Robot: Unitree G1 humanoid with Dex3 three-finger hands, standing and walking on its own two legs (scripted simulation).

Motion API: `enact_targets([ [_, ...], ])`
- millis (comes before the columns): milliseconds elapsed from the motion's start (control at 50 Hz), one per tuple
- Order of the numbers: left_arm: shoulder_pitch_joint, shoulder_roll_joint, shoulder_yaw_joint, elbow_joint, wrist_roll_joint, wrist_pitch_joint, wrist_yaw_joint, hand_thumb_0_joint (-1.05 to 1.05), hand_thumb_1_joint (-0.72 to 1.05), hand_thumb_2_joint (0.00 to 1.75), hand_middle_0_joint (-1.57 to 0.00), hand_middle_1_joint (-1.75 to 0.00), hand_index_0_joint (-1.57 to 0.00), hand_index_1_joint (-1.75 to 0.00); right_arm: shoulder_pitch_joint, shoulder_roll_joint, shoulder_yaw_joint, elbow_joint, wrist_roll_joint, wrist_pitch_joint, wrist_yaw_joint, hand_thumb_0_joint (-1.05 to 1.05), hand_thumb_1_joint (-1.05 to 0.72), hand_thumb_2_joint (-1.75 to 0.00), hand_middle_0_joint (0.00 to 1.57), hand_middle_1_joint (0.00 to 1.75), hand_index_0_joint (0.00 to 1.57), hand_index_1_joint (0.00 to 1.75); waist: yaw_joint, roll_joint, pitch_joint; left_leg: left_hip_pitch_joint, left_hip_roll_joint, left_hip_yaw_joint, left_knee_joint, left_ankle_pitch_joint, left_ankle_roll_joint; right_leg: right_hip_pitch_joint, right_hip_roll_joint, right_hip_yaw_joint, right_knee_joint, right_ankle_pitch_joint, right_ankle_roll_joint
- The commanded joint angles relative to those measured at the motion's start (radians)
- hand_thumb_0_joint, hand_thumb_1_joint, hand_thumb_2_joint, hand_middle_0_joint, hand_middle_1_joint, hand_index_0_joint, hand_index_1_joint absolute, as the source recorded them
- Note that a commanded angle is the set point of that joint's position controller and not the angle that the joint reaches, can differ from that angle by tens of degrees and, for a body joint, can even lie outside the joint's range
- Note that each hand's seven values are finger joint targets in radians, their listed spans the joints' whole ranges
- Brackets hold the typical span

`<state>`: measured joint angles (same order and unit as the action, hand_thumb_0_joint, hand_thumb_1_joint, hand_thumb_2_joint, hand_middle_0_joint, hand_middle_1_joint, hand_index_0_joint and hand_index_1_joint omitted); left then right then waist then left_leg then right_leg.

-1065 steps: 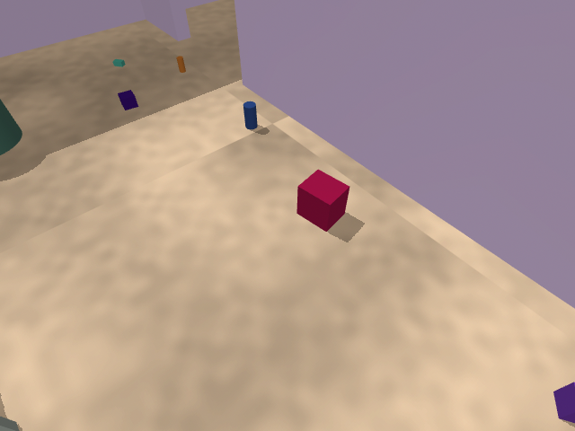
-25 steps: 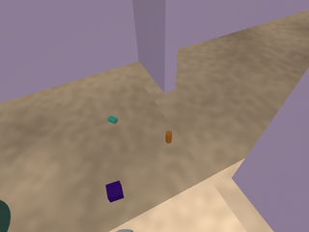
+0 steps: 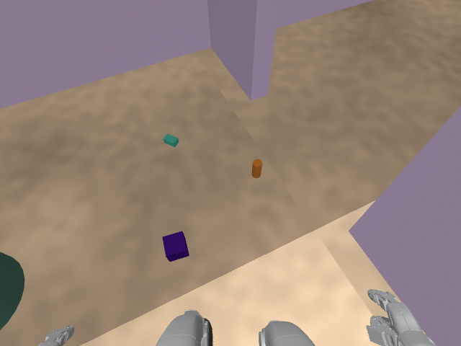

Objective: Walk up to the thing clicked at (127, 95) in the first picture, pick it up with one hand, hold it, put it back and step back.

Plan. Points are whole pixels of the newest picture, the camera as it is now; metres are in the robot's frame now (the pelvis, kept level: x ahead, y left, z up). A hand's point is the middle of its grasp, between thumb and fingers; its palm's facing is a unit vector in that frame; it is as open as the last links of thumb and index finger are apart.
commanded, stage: walk up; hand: left
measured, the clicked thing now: (175, 246) +0.52 +0.24 -0.71
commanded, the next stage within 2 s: stand in 1.80 s
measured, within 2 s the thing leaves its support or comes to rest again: neither
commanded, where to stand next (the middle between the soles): +0.12 +0.01 m, yaw -1 degrees
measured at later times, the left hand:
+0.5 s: hand out of the picture +0.04 +0.30 -0.12, palm faces +0.01 -0.93 -0.37, open 7.4 cm
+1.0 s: hand out of the picture +0.08 +0.30 -0.13, palm faces +0.10 -0.89 -0.45, open 7.3 cm
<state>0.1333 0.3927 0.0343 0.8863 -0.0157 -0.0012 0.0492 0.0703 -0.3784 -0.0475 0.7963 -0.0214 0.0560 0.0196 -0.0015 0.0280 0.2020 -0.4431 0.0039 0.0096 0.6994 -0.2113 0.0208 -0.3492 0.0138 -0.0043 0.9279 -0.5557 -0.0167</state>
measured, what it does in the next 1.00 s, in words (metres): steps on the spot: right foot, then left foot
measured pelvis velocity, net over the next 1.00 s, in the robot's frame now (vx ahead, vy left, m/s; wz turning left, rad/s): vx -0.03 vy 0.02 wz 0.09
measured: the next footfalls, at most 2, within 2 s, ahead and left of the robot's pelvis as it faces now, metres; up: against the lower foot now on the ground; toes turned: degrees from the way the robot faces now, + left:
right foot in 0.04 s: +0.03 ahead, -0.10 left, +0.00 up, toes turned -1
left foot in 0.32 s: +0.03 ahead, +0.14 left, +0.00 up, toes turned +4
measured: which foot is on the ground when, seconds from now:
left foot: down 0.00-0.06, up 0.08-0.30, down 0.32-0.68, up 0.70-0.94, down 0.96-1.00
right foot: up 0.00-0.02, down 0.04-0.34, up 0.36-0.66, down 0.68-0.98, up 1.00-1.00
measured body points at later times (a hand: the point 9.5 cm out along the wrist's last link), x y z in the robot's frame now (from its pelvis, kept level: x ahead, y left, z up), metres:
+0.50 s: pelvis +0.01 +0.02 +0.03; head +0.02 +0.03 +0.47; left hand +0.04 +0.35 -0.10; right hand +0.05 -0.31 -0.08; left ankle -0.01 +0.13 -0.71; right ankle +0.06 -0.12 -0.66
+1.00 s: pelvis -0.03 +0.02 -0.01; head +0.00 +0.01 +0.44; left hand +0.08 +0.35 -0.10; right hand +0.06 -0.29 -0.14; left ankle -0.05 +0.13 -0.71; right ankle +0.14 -0.12 -0.70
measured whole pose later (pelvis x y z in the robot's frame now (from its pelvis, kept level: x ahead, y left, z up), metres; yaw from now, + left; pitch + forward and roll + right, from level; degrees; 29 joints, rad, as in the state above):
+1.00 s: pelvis -0.03 +0.02 -0.01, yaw +5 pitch -4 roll +2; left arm 0.08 0.38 0.05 0.87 0.03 0.03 0.03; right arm 0.22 -0.40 -0.06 0.92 -0.03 0.06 0.04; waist 0.01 0.00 0.13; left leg -0.28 -0.04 0.03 0.80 -0.46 0.02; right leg -0.57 -0.10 0.03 0.81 -0.33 0.00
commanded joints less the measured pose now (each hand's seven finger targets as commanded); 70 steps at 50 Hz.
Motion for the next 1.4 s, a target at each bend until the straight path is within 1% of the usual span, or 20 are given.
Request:
enact_targets([
  [0,0.178,0.182,0.075,0.019,0.049,-0.034,-0.007,0.00,0.90,0.90,-0.20,-0.30,-0.20,-0.30,0.042,-0.212,-0.053,-0.028,0.010,-0.010,-0.018,0.00,-0.90,-0.90,0.20,0.30,0.20,0.30,0.026,0.034,-0.267,-0.025,0.175,-0.250,-0.102,-0.147,0.109,0.264,-0.020,0.067,-0.434,0.146,-0.035],
  [40,0.065,0.353,0.115,-0.038,0.064,-0.037,-0.008,0.00,0.90,0.90,-0.20,-0.30,-0.20,-0.30,-0.018,-0.192,-0.048,-0.032,0.015,-0.018,-0.027,0.00,-0.90,-0.90,0.20,0.30,0.20,0.30,0.064,-0.230,-0.144,-0.096,-0.048,-0.151,0.221,-0.366,-0.003,-0.047,-0.440,0.627,-0.689,-0.111,-0.248],
  [100,-0.044,0.257,0.089,-0.054,0.052,-0.058,-0.009,0.00,0.90,0.90,-0.20,-0.30,-0.20,-0.30,0.048,-0.215,-0.063,0.035,0.024,-0.032,-0.017,0.00,-0.90,-0.90,0.20,0.30,0.20,0.30,-0.010,-0.054,-0.078,-0.051,-0.049,-0.189,0.335,-0.218,-0.014,-0.022,-0.298,0.351,-0.578,0.204,-0.194],
  [240,0.168,0.288,0.114,-0.054,0.064,-0.042,-0.071,0.00,0.90,0.90,-0.20,-0.30,-0.20,-0.30,0.049,-0.231,-0.060,0.037,0.000,-0.111,0.013,0.00,-0.90,-0.90,0.20,0.30,0.20,0.30,0.098,-0.225,-0.104,-0.050,-0.028,0.017,-0.055,-0.297,-0.018,0.236,-0.273,0.311,-0.627,-0.114,-0.203],
  [280,0.106,0.276,0.103,-0.077,0.051,-0.028,-0.085,0.00,0.90,0.90,-0.20,-0.30,-0.20,-0.30,0.189,-0.202,-0.064,0.077,0.001,-0.136,0.007,0.00,-0.90,-0.90,0.20,0.30,0.20,0.30,0.008,-0.179,-0.137,0.199,-0.040,0.058,-0.313,-0.121,0.004,0.150,-0.212,0.189,-0.515,0.001,-0.160],
  [300,0.093,0.224,0.083,-0.098,0.051,-0.021,-0.087,0.00,0.90,0.90,-0.20,-0.30,-0.20,-0.30,0.314,-0.223,-0.081,0.110,-0.004,-0.149,-0.005,0.00,-0.90,-0.90,0.20,0.30,0.20,0.30,-0.059,-0.062,-0.199,0.473,-0.019,-0.020,-0.376,-0.098,0.028,-0.022,-0.155,0.101,-0.316,0.078,-0.110],
  [340,0.037,0.168,0.070,-0.140,0.041,-0.015,-0.080,0.00,0.90,0.90,-0.20,-0.30,-0.20,-0.30,0.403,-0.394,-0.123,0.087,-0.028,-0.160,-0.021,0.00,-0.90,-0.90,0.20,0.30,0.20,0.30,-0.110,0.140,-0.118,0.571,0.420,-0.751,-0.524,-0.545,0.222,-0.523,-0.016,0.056,0.116,-0.025,-0.019],
  [400,0.092,0.225,0.077,-0.098,0.028,-0.029,-0.085,0.00,0.90,0.90,-0.20,-0.30,-0.20,-0.30,0.315,-0.305,-0.086,0.048,0.007,-0.173,-0.029,0.00,-0.90,-0.90,0.20,0.30,0.20,0.30,-0.024,-0.024,-0.079,0.483,0.317,-0.449,-0.448,-0.138,0.205,-0.393,-0.085,0.176,0.105,0.136,-0.023],
  [540,0.111,0.167,0.056,-0.027,-0.008,-0.034,-0.048,0.00,0.90,0.90,-0.20,-0.30,-0.20,-0.30,0.176,-0.229,-0.044,0.008,0.006,-0.104,-0.030,0.00,-0.90,-0.90,0.20,0.30,0.20,0.30,0.000,0.222,-0.096,0.159,0.161,-0.044,-0.245,0.676,0.154,0.023,-0.048,-0.036,-0.155,0.322,0.022],
  [620,0.163,0.229,0.078,0.010,-0.005,-0.029,-0.008,0.00,0.90,0.90,-0.20,-0.30,-0.20,-0.30,0.116,-0.216,-0.048,-0.020,0.034,-0.027,-0.025,0.00,-0.90,-0.90,0.20,0.30,0.20,0.30,0.042,0.084,-0.167,0.087,0.064,-0.022,0.021,0.314,0.067,0.204,-0.016,-0.066,-0.396,0.536,0.015],
  [680,0.130,0.363,0.099,-0.051,0.014,-0.035,0.001,0.00,0.90,0.90,-0.20,-0.30,-0.20,-0.30,0.245,-0.197,-0.052,0.003,0.041,0.014,-0.049,0.00,-0.90,-0.90,0.20,0.30,0.20,0.30,0.033,-0.235,-0.304,0.018,-0.075,-0.146,0.556,-0.483,-0.002,0.171,-0.506,0.535,-0.528,1.030,-0.273],
  [840,-0.031,0.281,0.097,-0.083,0.069,-0.007,0.007,0.00,0.90,0.90,-0.20,-0.30,-0.20,-0.30,0.252,-0.226,-0.067,0.063,0.016,0.008,-0.010,0.00,-0.90,-0.90,0.20,0.30,0.20,0.30,0.023,-0.312,-0.309,0.041,-0.041,-0.007,0.269,-0.410,-0.036,0.072,-0.258,0.215,-0.535,-0.051,-0.159],
  [920,-0.033,0.259,0.088,-0.068,0.047,0.026,-0.006,0.00,0.90,0.90,-0.20,-0.30,-0.20,-0.30,0.327,-0.229,-0.078,0.138,-0.015,-0.005,0.006,0.00,-0.90,-0.90,0.20,0.30,0.20,0.30,-0.017,-0.179,-0.220,0.321,-0.039,0.015,-0.143,-0.250,0.004,-0.226,-0.219,0.173,-0.405,-0.110,-0.065],
  [960,-0.099,0.206,0.082,-0.081,0.029,0.017,0.008,0.00,0.90,0.90,-0.20,-0.30,-0.20,-0.30,0.177,-0.418,-0.106,0.051,-0.030,-0.016,0.004,0.00,-0.90,-0.90,0.20,0.30,0.20,0.30,-0.065,0.263,-0.062,-0.004,0.372,-0.687,-0.548,-0.746,0.175,-0.393,0.027,0.048,0.048,-0.055,0.016],
  [980,-0.187,0.266,0.100,-0.072,0.037,0.008,0.013,0.00,0.90,0.90,-0.20,-0.30,-0.20,-0.30,0.097,-0.394,-0.099,0.050,-0.020,-0.033,-0.002,0.00,-0.90,-0.90,0.20,0.30,0.20,0.30,-0.062,0.118,0.045,-0.170,0.396,-0.693,-0.560,-0.687,0.233,-0.293,-0.019,0.180,0.147,0.002,0.005],
  [1040,0.029,0.211,0.082,0.019,0.016,0.001,-0.021,0.00,0.90,0.90,-0.20,-0.30,-0.20,-0.30,0.058,-0.292,-0.072,0.064,-0.022,-0.085,-0.035,0.00,-0.90,-0.90,0.20,0.30,0.20,0.30,0.027,0.007,-0.100,0.112,0.223,-0.343,-0.390,-0.356,0.095,-0.258,0.020,0.201,0.175,0.213,-0.008],
  [1200,-0.071,0.245,0.074,-0.055,0.049,-0.051,-0.083,0.00,0.90,0.90,-0.20,-0.30,-0.20,-0.30,0.318,-0.331,-0.106,0.083,-0.018,-0.128,-0.005,0.00,-0.90,-0.90,0.20,0.30,0.20,0.30,-0.117,0.089,-0.071,0.529,0.322,-0.408,-0.430,-0.361,0.232,-0.409,-0.040,0.081,-0.114,0.087,0.008],
  [1320,0.227,0.200,0.067,0.019,0.026,-0.093,-0.071,0.00,0.90,0.90,-0.20,-0.30,-0.20,-0.30,0.203,-0.279,-0.077,0.006,-0.002,-0.098,0.014,0.00,-0.90,-0.90,0.20,0.30,0.20,0.30,0.044,0.149,-0.195,0.281,0.163,-0.059,-0.106,0.248,0.137,0.196,0.022,-0.089,-0.525,0.336,-0.011],
  [1340,0.323,0.257,0.091,0.056,0.030,-0.097,-0.053,0.00,0.90,0.90,-0.20,-0.30,-0.20,-0.30,0.221,-0.203,-0.052,-0.004,0.010,-0.090,0.011,0.00,-0.90,-0.90,0.20,0.30,0.20,0.30,0.088,-0.034,-0.253,0.139,0.101,-0.010,0.108,0.158,0.088,0.390,-0.025,0.006,-0.530,0.392,0.000],
  [1380,0.327,0.412,0.113,0.015,0.027,-0.099,-0.034,0.00,0.90,0.90,-0.20,-0.30,-0.20,-0.30,0.201,-0.217,-0.054,-0.038,0.008,-0.070,-0.008,0.00,-0.90,-0.90,0.20,0.30,0.20,0.30,0.082,-0.151,-0.212,-0.194,-0.010,-0.101,0.398,-0.381,0.018,0.389,-0.449,0.671,-0.646,0.274,-0.212],
])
